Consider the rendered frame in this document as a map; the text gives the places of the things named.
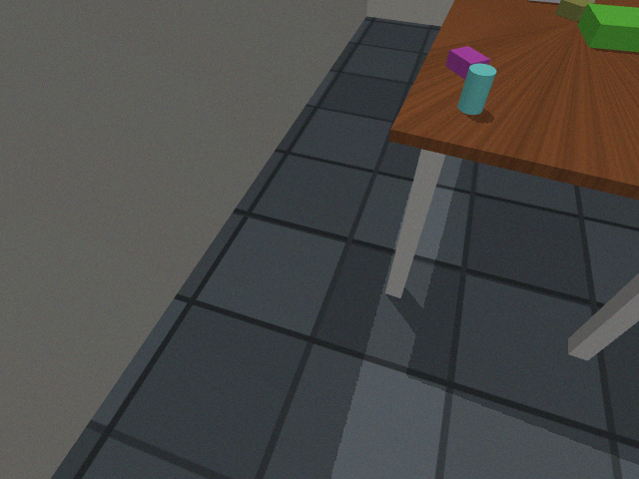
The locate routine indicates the table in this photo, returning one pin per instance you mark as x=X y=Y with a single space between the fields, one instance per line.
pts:
x=556 y=109

